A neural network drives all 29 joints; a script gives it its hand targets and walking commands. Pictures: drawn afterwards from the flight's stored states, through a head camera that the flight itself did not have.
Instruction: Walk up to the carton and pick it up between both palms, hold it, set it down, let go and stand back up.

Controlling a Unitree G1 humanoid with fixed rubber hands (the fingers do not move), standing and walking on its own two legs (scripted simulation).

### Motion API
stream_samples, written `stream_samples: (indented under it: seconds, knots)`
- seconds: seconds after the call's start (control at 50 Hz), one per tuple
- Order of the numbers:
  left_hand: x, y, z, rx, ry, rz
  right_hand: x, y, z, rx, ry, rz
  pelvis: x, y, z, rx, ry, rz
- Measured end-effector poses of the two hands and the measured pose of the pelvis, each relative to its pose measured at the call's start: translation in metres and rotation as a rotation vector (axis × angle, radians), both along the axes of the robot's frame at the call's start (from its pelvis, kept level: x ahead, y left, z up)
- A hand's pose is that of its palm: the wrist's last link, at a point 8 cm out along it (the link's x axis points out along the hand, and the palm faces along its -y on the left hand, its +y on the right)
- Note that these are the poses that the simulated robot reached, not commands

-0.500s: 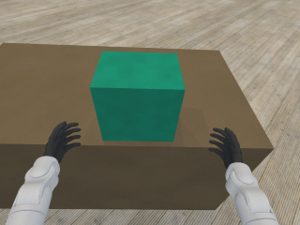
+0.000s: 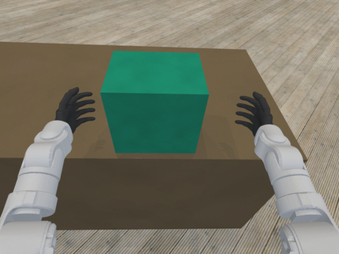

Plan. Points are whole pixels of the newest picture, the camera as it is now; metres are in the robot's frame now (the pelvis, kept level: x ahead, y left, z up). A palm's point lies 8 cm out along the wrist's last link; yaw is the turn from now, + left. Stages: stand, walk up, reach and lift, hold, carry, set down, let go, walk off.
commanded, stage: reach and lift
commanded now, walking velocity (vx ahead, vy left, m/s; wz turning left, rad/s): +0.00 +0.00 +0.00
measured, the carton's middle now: (156, 104) +0.53 +0.08 +0.05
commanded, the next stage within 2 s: none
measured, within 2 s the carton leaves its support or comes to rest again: neither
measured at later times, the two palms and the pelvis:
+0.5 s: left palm (76, 84) +0.44 +0.26 +0.18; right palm (262, 98) +0.44 -0.19 +0.17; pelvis +0.01 +0.00 +0.00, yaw +0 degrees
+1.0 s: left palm (82, 67) +0.47 +0.25 +0.20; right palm (262, 84) +0.47 -0.18 +0.19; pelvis +0.00 +0.00 +0.00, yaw +1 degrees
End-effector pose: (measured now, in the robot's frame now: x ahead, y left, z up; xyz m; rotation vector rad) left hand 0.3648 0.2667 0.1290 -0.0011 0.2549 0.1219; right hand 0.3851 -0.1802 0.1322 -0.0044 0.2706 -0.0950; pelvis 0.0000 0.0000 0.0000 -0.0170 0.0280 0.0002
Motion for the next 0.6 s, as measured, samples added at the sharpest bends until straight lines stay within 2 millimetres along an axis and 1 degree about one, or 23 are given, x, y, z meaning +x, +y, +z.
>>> stream_samples:
  seconds: [0.2, 0.26, 0.44, 0.6]
  knots:
    - [0.04, -0.006, 0.035, 0.016, -0.015, 0.001, 0.03, -0.002, 0.026, -0.008, 0.014, -0.008, 0.002, 0.001, 0.0, -0.001, 0.046, -0.004]
    - [0.05, -0.006, 0.042, 0.018, -0.015, 0.004, 0.037, -0.004, 0.032, -0.014, 0.017, -0.013, 0.004, 0.001, 0.0, -0.002, 0.054, -0.004]
    - [0.069, -0.008, 0.047, 0.021, 0.004, 0.012, 0.054, -0.005, 0.034, -0.022, 0.042, -0.018, 0.009, -0.001, 0.0, -0.003, 0.087, -0.002]
    - [0.083, -0.015, 0.053, 0.021, 0.001, 0.017, 0.067, -0.006, 0.037, -0.024, 0.044, -0.022, 0.01, -0.004, -0.001, -0.006, 0.132, 0.002]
